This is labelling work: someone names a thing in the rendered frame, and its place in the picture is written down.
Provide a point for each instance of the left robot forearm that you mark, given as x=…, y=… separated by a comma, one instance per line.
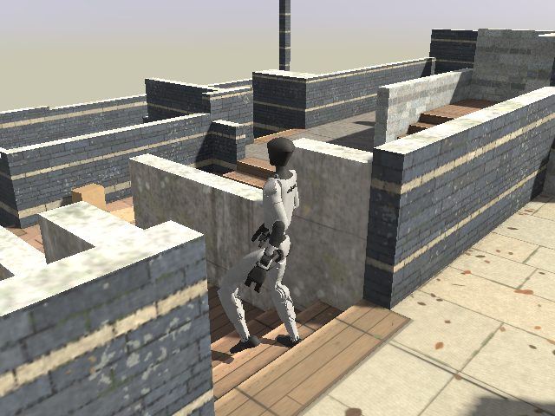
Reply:
x=276, y=238

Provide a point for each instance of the left robot hand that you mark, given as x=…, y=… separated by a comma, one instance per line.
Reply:
x=257, y=275

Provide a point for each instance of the humanoid robot head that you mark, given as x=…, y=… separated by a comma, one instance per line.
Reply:
x=280, y=150

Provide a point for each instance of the right robot hand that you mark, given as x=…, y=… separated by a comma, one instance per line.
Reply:
x=265, y=235

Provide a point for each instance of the robot left upper arm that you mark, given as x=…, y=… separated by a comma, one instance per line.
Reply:
x=272, y=192

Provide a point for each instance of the robot right upper arm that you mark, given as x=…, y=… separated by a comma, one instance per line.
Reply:
x=296, y=199

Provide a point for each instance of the robot right foot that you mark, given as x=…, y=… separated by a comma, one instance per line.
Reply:
x=286, y=340

